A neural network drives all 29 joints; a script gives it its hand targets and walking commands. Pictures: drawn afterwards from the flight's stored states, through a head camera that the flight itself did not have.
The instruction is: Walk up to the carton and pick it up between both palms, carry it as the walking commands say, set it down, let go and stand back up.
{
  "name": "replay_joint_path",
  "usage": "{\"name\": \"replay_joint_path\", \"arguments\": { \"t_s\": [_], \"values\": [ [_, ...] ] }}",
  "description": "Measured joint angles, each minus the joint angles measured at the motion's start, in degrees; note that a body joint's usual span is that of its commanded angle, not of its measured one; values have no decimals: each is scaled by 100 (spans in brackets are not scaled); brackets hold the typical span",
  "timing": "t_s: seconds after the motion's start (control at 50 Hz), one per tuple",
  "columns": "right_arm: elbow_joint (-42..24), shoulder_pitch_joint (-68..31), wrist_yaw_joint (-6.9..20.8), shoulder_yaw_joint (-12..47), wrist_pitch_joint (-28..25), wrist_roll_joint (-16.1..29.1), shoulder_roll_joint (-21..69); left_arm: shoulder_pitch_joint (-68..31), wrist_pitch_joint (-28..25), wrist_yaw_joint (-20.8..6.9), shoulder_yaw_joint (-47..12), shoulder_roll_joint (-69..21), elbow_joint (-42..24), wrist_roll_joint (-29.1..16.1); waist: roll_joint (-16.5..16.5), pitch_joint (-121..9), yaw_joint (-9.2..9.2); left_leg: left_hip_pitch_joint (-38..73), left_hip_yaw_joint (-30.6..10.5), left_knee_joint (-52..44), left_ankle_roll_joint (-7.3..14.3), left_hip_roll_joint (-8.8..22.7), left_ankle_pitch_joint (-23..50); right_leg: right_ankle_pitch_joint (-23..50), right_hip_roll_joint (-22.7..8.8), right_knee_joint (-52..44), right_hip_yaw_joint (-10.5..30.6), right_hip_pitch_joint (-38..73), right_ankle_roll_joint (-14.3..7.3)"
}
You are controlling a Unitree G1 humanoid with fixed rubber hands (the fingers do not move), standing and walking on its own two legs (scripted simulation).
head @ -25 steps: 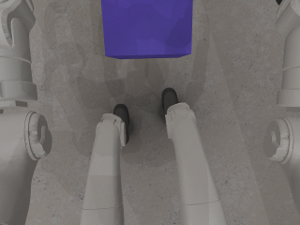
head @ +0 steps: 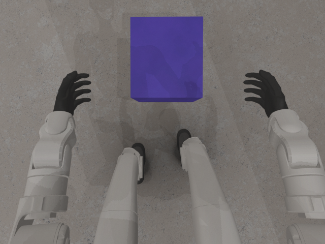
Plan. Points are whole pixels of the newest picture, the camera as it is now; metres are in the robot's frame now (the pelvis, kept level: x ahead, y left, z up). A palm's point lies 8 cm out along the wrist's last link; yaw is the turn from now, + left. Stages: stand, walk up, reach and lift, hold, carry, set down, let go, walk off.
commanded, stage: let go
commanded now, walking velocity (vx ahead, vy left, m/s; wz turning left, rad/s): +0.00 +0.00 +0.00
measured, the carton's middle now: (166, 66) +0.56 -0.03 -0.56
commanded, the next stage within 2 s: stand in 0.94 s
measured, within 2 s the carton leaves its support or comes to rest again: neither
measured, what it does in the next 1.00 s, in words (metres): rises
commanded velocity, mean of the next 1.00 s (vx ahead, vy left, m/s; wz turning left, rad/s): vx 0.00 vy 0.00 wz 0.00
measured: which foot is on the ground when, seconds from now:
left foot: down 0.00-1.00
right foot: down 0.00-1.00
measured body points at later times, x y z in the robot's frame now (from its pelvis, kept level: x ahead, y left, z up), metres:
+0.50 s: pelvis +0.07 +0.02 +0.07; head +0.14 +0.01 +0.51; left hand +0.25 +0.25 -0.02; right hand +0.25 -0.21 -0.01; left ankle +0.08 +0.14 -0.66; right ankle +0.13 -0.11 -0.66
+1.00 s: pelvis +0.12 +0.02 +0.08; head +0.14 +0.01 +0.53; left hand +0.28 +0.25 -0.01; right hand +0.28 -0.21 -0.01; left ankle +0.08 +0.14 -0.66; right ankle +0.13 -0.11 -0.66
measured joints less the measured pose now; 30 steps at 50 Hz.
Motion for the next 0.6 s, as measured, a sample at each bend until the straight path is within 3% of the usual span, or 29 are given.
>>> {"name": "replay_joint_path", "arguments": {
  "t_s": [0.3,0.44,0.6],
  "values": [
    [1211,2595,350,18,-1369,-755,945,2484,-1361,-412,-149,-653,1213,628,47,-1880,224,1986,-82,-1447,80,142,186,202,53,-1567,-69,2074,24],
    [1179,3558,321,191,-1604,-910,1179,3522,-1661,-544,-318,-669,1263,731,92,-1797,302,3439,-121,-2178,133,176,233,229,44,-2305,-101,3553,44],
    [1154,4153,362,239,-1578,-959,1048,4299,-1659,-572,-475,-590,1137,691,160,-1668,371,4587,-184,-2740,177,196,248,224,27,-2890,-161,4740,71]
  ]
}}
